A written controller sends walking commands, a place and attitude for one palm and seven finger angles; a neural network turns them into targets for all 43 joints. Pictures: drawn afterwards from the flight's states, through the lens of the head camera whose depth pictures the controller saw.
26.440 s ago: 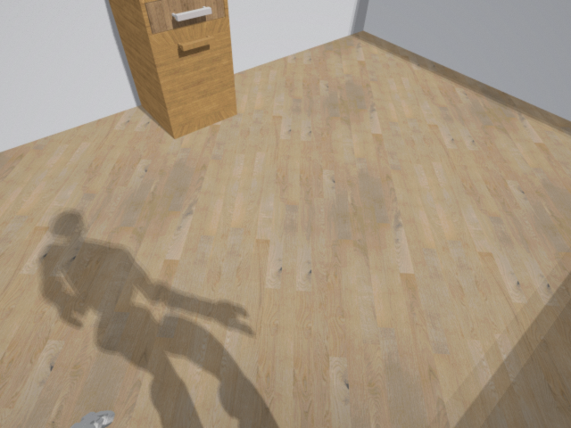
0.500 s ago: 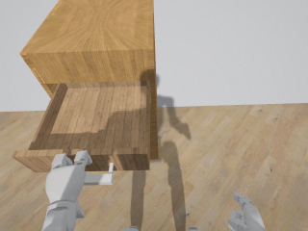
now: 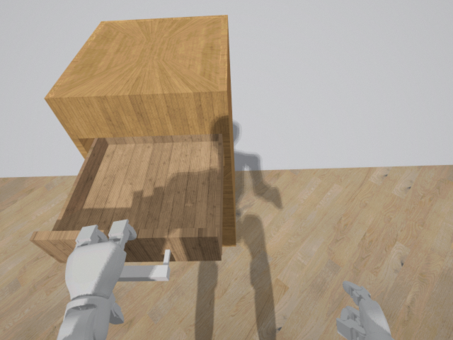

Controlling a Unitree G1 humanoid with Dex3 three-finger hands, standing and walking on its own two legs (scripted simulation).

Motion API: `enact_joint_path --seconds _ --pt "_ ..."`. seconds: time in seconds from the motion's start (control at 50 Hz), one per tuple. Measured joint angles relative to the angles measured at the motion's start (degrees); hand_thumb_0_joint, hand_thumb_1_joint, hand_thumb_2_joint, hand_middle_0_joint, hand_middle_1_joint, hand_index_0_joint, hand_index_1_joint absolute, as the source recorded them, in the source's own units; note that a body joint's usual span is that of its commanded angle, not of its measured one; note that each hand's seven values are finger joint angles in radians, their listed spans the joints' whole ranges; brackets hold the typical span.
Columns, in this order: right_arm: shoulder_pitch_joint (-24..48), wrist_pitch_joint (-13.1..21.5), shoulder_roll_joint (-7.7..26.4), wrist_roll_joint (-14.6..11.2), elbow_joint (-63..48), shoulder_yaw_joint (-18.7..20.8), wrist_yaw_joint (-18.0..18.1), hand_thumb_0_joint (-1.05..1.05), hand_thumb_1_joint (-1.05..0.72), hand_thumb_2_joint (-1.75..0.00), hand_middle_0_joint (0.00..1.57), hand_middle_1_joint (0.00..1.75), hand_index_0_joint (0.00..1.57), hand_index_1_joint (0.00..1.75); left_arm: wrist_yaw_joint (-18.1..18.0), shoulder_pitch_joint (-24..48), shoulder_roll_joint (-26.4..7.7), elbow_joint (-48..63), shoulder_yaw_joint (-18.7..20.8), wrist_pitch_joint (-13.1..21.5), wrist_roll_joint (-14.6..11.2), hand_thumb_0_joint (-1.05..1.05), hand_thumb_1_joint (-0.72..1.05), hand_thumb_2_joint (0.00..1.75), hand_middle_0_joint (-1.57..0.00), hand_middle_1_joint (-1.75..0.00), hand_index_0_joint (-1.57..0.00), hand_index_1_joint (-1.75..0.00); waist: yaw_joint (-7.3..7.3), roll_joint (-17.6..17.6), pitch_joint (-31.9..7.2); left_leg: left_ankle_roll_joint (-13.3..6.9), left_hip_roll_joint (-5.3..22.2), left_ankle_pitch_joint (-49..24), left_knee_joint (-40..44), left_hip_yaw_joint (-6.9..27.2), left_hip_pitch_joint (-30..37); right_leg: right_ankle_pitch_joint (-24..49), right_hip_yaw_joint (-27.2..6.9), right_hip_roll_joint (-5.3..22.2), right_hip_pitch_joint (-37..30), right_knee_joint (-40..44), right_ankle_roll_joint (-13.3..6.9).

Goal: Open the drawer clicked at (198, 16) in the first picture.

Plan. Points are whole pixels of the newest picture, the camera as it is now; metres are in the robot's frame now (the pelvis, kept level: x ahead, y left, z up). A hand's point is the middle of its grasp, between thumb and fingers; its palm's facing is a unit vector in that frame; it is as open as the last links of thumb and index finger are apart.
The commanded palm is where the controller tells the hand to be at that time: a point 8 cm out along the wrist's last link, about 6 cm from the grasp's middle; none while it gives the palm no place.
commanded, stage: lift the hand off the handle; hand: left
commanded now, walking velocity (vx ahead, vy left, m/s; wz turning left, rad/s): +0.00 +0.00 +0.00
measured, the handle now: (128, 263) +0.27 +0.25 -0.09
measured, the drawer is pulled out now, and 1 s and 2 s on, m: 0.30 0.30 0.30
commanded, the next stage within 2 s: draw the hand back to the body in 0.92 s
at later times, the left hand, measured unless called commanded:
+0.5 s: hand (104, 261) +0.23 +0.24 +0.03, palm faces +0.04 -0.08 -1.00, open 13.8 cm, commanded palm +0.21 +0.24 +0.08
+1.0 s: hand (96, 257) +0.23 +0.24 +0.05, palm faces +0.02 -0.09 -1.00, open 13.8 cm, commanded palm +0.21 +0.24 +0.11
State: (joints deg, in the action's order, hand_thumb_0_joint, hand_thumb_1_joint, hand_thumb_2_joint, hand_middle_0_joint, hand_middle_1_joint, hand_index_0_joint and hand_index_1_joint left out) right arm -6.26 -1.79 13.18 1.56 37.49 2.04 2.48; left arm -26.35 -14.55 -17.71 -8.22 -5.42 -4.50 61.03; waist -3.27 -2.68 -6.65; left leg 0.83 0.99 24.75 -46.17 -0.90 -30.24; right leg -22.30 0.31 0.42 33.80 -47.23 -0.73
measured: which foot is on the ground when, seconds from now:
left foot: down 0.00-1.00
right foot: down 0.00-1.00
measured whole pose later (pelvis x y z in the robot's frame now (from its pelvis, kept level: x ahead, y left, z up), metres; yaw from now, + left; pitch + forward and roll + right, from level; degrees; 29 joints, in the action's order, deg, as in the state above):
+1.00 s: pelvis +0.01 +0.00 +0.02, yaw +0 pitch +3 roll +1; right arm -5.0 -1.7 12.9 0.8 38.1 0.9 2.0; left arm -16.1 -13.4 -20.2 -0.4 -5.3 -6.1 58.2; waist -5.4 -3.7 -2.9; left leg 0.6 0.5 19.7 -34.3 -0.9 -18.0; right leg -18.0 0.4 0.7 21.8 -36.3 -0.5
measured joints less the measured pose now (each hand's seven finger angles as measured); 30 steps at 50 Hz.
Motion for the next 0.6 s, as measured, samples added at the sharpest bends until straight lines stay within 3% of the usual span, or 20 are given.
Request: enact_joint_path --seconds 0.34,0.6 --pt "0.18 0.14 -0.22 -0.46 0.81 -0.24 0.28 0.01 -0.9 -0.9 0.2 0.3 0.2 0.3 3.68 2.46 -0.97 1.4 -0.2 -0.87 -1.35 0.0 -0.49 0.3 -0.32 -1.2 -0.32 -1.2 -0.64 -0.47 1.39 -0.07 -0.26 -1.83 4.26 0.04 4.42 1.53 0.06 0.19 -4.36 3.89 0.08" --pt "0.2 0.01 0.06 -0.67 0.52 -0.29 -0.26 0.01 -0.9 -0.9 0.2 0.3 0.2 0.3 5.71 -0.66 -1.8 6.09 0.56 -1.53 -2.04 0.0 -0.49 0.3 -0.32 -1.2 -0.32 -1.2 -1.45 -0.74 2.23 -0.14 -0.31 -3.0 7.72 -0.2 8.41 2.54 -0.16 0.19 -8.15 6.99 0.18"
